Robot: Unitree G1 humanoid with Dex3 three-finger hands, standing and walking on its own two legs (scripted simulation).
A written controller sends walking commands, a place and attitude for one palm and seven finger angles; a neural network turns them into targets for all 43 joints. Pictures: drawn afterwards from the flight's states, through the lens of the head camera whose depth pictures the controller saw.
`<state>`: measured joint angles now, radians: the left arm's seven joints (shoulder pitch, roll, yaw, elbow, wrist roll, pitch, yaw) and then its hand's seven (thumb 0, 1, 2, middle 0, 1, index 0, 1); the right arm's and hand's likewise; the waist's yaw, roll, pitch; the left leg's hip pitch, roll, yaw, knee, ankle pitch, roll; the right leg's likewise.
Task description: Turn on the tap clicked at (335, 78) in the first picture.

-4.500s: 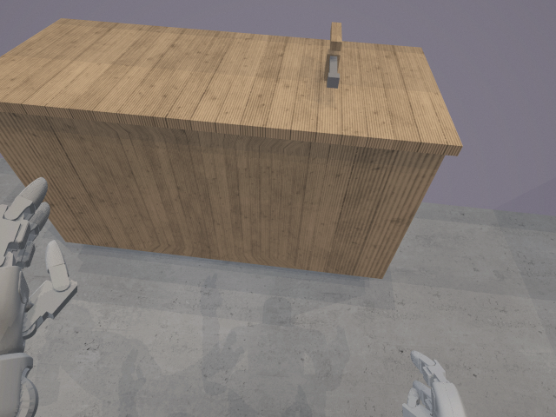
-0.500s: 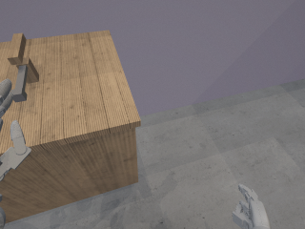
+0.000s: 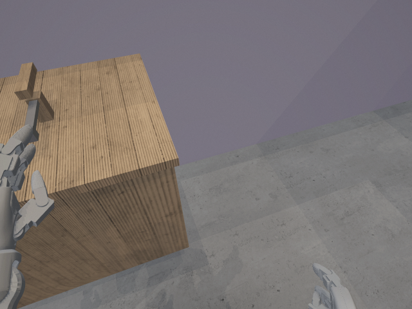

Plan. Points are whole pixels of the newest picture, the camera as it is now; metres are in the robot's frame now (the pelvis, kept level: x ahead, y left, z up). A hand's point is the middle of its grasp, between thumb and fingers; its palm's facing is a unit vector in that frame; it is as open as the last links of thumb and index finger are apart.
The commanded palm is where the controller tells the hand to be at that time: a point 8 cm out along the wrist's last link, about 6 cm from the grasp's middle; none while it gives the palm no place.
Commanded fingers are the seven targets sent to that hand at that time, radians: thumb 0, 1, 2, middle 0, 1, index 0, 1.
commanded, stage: come to a stop and stand still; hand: left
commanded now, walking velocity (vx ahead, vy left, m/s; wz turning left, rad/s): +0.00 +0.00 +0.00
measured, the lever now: (29, 134) +0.44 +0.45 +0.07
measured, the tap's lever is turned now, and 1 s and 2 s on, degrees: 0 0 0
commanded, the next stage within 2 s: look again from close up in 0.86 s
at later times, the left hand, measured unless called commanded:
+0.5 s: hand (32, 193) +0.25 +0.29 +0.15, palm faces +0.37 -0.85 -0.37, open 7.4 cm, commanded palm +0.19 +0.32 +0.18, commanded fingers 0.00 0.90 0.90 -0.20 -0.30 -0.20 -0.30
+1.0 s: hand (40, 176) +0.27 +0.29 +0.16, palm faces +0.38 -0.86 -0.35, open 7.4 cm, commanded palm +0.21 +0.32 +0.18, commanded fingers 0.00 0.90 0.90 -0.20 -0.30 -0.20 -0.30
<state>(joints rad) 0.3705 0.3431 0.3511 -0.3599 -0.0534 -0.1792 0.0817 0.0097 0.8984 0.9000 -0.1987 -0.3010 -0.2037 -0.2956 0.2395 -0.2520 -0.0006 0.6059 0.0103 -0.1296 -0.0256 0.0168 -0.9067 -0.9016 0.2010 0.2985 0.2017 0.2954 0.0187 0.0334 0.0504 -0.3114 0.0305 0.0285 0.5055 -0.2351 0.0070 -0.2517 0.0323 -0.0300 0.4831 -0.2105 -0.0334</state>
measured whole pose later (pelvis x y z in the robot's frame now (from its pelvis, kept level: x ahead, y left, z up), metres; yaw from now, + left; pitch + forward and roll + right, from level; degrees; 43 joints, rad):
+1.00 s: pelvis +0.06 +0.04 +0.01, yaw +1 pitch +1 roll -1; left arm 0.42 0.36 0.33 -0.45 -0.06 -0.17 0.11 0.01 0.89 0.90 -0.21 -0.30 -0.21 -0.30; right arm 0.19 -0.21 0.03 0.57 -0.01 -0.08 -0.05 0.02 -0.91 -0.90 0.20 0.30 0.20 0.30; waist 0.02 -0.02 0.03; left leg -0.24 -0.04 -0.01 0.42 -0.19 0.04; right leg -0.15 -0.01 -0.02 0.35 -0.22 0.02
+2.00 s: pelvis +0.08 +0.09 -0.02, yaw +2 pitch +0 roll +0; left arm 0.43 0.38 0.37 -0.50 -0.04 -0.22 0.13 0.01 0.89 0.90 -0.21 -0.30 -0.21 -0.30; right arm 0.20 -0.19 0.00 0.61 0.00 -0.07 -0.02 0.02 -0.91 -0.90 0.20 0.30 0.20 0.30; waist 0.00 -0.04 0.05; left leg -0.28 -0.11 0.07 0.62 -0.35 0.13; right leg -0.36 -0.05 0.03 0.96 -0.50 0.01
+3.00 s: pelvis +0.05 +0.19 +0.00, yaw +0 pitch -1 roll -1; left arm 0.43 0.41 0.37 -0.53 -0.04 -0.26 0.08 0.01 0.89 0.90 -0.21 -0.30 -0.21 -0.30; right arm 0.17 -0.15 0.03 0.59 -0.01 -0.13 0.02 0.02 -0.91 -0.90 0.20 0.30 0.20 0.30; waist 0.01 -0.04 0.09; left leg -0.28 -0.10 0.03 0.44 -0.15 0.10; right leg -0.23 -0.03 0.01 0.51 -0.33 -0.03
